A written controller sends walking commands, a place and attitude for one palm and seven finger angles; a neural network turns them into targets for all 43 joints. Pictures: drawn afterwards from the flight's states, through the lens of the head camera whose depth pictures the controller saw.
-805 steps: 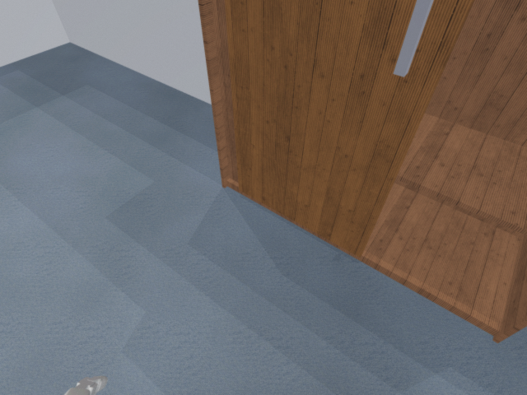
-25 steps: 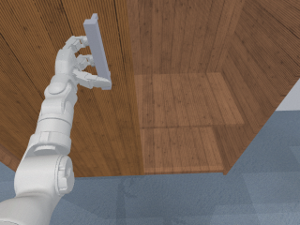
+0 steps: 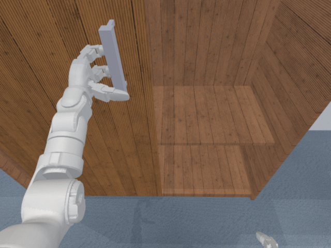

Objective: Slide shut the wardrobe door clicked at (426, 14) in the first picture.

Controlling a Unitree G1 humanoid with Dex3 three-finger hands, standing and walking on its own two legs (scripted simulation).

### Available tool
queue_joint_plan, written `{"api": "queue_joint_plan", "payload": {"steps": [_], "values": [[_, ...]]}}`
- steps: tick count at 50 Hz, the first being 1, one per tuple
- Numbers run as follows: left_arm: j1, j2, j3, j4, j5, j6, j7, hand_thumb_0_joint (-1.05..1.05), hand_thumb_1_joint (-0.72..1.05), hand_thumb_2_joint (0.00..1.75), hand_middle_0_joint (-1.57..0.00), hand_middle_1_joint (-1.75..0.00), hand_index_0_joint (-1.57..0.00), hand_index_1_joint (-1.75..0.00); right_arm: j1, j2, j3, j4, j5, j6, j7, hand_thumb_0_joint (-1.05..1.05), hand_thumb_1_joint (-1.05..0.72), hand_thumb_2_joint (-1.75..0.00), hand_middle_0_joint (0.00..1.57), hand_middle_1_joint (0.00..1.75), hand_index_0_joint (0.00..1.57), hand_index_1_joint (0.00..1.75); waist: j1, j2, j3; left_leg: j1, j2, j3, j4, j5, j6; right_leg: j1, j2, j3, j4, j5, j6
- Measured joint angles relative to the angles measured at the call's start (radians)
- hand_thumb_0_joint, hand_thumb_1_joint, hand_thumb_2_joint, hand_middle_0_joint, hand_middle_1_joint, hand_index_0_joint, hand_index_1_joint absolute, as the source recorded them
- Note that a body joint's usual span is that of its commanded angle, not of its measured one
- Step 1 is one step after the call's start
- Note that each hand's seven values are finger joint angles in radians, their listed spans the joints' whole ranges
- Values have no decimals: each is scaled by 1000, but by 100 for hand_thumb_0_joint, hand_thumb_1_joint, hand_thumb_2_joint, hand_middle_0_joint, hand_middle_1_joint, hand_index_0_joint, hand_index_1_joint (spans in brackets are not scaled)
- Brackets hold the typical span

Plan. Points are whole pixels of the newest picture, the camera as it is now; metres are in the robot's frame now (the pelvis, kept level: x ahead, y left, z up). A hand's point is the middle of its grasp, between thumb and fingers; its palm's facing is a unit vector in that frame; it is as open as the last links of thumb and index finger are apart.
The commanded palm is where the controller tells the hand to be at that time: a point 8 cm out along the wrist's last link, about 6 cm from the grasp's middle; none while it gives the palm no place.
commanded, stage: slide the fingers in behind the handle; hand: left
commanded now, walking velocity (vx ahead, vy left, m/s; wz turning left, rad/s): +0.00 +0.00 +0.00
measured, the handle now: (117, 62) +0.51 +0.14 +0.21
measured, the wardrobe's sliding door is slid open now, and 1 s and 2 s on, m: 0.55 0.55 0.55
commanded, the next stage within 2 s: grip the handle and tug to test in 0.80 s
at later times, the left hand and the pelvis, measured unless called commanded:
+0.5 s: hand (122, 73) +0.46 +0.11 +0.21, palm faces +0.03 -1.00 +0.00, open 14.1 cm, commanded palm +0.43 +0.16 +0.21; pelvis +0.00 +0.00 +0.00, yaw -1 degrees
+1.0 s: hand (122, 73) +0.46 +0.11 +0.21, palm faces +0.02 -1.00 +0.01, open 13.9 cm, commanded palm +0.44 +0.16 +0.21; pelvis +0.00 +0.00 +0.00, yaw -1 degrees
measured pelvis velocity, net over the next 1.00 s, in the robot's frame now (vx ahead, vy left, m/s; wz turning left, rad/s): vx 0.00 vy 0.00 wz -0.01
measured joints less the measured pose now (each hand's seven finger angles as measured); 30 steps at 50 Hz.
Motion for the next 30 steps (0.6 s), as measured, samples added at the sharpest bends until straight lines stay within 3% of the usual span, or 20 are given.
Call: {"api": "queue_joint_plan", "payload": {"steps": [14, 30], "values": [[-48, -27, -3, 61, 10, -8, 24, -1, -50, 30, -30, -120, -30, -119, 24, 4, 0, 21, -5, 8, 7, 1, -91, -90, 20, 30, 20, 29, -18, 5, -8, -4, 2, 8, -8, 4, -1, -13, 2, 8, 4, 1, -2], [-38, -39, -14, 40, 20, -10, 49, -1, -50, 30, -29, -120, -28, -120, 40, 6, -9, 33, -6, 6, 11, 1, -91, -90, 20, 30, 20, 29, -14, 1, -5, 4, 2, 12, -17, 7, 0, -6, 2, 13, -7, 6, 0]]}}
